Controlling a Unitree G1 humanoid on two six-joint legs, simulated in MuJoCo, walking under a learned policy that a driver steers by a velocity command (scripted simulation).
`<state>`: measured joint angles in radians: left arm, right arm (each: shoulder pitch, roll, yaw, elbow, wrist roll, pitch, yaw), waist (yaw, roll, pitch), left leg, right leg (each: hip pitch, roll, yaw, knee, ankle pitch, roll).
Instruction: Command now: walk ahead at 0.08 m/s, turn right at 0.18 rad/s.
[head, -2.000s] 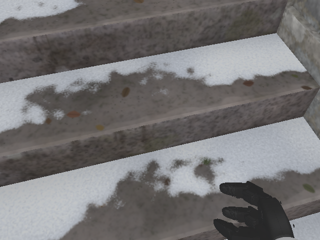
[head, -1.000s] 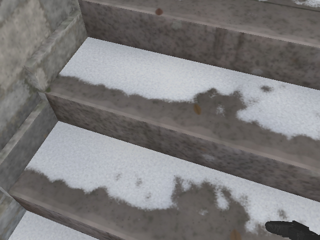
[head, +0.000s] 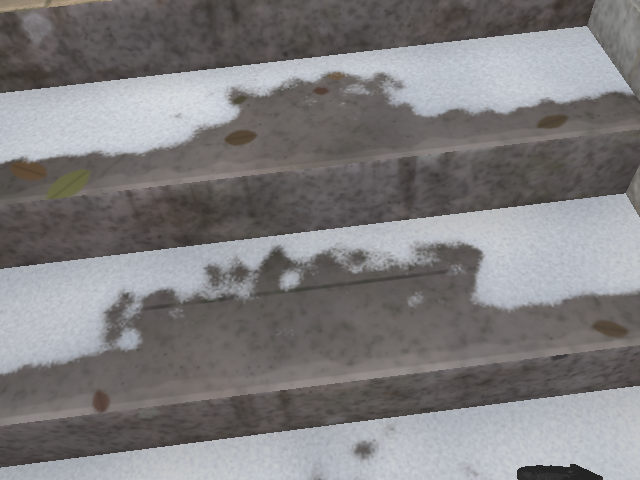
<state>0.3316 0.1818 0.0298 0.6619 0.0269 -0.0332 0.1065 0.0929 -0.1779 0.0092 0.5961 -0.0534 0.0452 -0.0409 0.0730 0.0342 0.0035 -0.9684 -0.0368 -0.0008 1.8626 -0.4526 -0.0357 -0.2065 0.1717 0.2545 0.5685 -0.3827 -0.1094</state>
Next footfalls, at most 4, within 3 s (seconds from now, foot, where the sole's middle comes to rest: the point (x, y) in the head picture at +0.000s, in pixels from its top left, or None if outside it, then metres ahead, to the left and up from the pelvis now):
0.24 left None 0.27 0.22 -0.60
0.88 right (450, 332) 0.61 -0.12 -0.43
1.72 left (224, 150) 0.87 0.28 -0.26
2.18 right None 1.32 0.42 -0.09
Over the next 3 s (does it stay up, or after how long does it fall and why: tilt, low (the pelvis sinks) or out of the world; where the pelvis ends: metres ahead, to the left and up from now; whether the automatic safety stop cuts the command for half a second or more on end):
stays up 1.66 0.61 0.65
